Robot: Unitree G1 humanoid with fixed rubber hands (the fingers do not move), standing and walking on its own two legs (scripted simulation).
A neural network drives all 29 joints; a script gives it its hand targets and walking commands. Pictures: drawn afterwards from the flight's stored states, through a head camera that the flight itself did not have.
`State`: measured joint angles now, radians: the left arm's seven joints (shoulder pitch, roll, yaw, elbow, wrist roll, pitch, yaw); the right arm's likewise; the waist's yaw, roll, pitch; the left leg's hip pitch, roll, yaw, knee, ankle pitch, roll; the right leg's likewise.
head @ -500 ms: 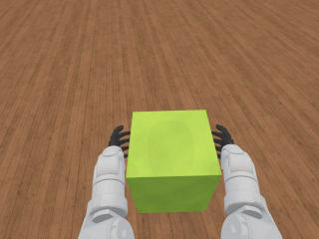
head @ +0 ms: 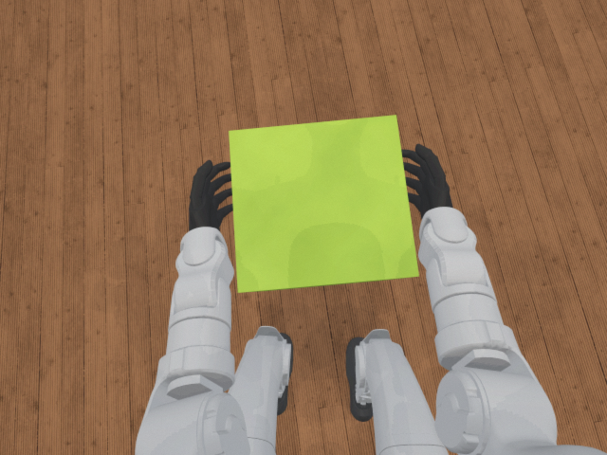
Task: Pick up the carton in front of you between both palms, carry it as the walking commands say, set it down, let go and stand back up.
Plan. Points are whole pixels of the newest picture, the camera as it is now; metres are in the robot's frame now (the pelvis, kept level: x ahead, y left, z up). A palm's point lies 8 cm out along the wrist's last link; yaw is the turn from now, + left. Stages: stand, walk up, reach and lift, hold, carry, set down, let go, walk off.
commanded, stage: set down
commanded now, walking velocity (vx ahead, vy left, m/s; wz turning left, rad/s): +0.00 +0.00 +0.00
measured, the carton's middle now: (318, 219) +0.41 +0.02 -0.15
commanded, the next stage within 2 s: none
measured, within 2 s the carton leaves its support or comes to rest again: neither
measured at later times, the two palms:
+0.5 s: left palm (218, 230) +0.40 +0.19 -0.23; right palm (388, 209) +0.45 -0.10 -0.23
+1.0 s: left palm (233, 240) +0.42 +0.21 -0.39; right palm (367, 214) +0.48 -0.09 -0.40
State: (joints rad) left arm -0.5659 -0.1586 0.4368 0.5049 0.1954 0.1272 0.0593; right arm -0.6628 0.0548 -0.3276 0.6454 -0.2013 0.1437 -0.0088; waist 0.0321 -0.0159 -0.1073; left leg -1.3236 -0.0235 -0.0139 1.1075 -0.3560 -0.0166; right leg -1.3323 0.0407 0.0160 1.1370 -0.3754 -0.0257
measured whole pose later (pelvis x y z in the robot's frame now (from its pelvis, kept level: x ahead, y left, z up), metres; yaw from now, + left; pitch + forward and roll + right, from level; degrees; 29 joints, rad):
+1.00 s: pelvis -0.04 +0.01 -0.25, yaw +1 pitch +45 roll +1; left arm -1.05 0.03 0.46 0.70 0.04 0.18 0.14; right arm -1.26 -0.19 -0.16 1.00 -0.04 0.17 -0.10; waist 0.08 -0.02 0.06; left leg -2.26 -0.04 0.00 1.99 -0.52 -0.02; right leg -2.26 0.05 0.00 2.02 -0.54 -0.01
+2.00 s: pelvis -0.05 +0.00 -0.29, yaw +2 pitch +39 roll +4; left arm -1.26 0.18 0.52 0.99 0.04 0.12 0.03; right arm -1.47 -0.22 -0.17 1.19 -0.08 0.11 -0.03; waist 0.09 0.02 0.24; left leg -2.31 -0.06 0.01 2.15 -0.53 -0.05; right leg -2.33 0.04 0.00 2.19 -0.55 -0.04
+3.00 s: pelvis -0.04 +0.02 -0.20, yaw +1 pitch +45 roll +1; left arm -1.02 0.17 0.26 0.82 -0.15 0.09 0.14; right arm -1.25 -0.37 -0.11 1.07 0.09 0.11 -0.03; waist 0.12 -0.03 0.00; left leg -2.12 -0.06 0.01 1.85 -0.51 -0.01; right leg -2.11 0.04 0.02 1.87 -0.54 0.00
